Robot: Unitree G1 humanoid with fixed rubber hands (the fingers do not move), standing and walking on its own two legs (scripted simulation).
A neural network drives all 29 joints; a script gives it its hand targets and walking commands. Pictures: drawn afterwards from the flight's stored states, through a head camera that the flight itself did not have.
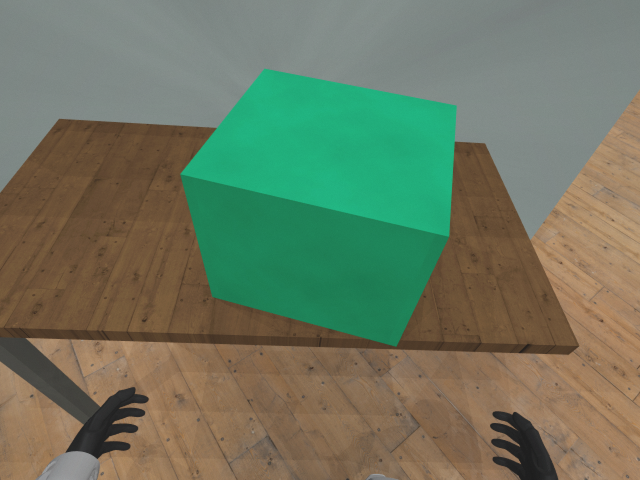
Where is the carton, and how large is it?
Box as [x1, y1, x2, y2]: [180, 69, 456, 346]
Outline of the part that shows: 264,69 180,174 212,296 396,346 448,237 456,106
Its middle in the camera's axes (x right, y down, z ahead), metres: +0.02 -0.06 +0.63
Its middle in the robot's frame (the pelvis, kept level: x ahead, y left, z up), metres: +0.52 +0.00 +0.03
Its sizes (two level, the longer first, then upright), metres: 0.315 0.286 0.265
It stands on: a table, 0.65 m high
